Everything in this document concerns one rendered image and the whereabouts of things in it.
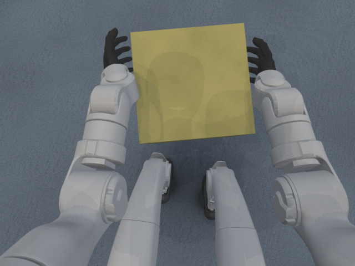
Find robot right thigh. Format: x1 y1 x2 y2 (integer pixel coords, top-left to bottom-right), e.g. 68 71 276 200
206 166 266 266

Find left robot hand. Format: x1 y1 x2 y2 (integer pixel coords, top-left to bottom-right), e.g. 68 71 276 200
103 28 133 72

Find robot right forearm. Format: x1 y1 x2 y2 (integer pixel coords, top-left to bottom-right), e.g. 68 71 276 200
252 70 349 216

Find robot left forearm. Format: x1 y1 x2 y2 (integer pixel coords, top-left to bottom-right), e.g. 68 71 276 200
59 64 139 209

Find carton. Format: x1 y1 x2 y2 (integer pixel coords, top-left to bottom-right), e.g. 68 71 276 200
130 23 255 144

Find robot right upper arm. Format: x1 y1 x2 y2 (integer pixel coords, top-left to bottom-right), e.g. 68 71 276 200
272 170 355 266

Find left robot shin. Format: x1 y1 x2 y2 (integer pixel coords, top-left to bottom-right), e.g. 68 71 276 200
143 152 168 193

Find robot left upper arm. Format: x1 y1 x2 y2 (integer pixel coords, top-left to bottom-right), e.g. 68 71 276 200
0 170 128 266

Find right robot hand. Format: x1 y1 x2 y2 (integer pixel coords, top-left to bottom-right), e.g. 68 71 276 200
246 37 276 83

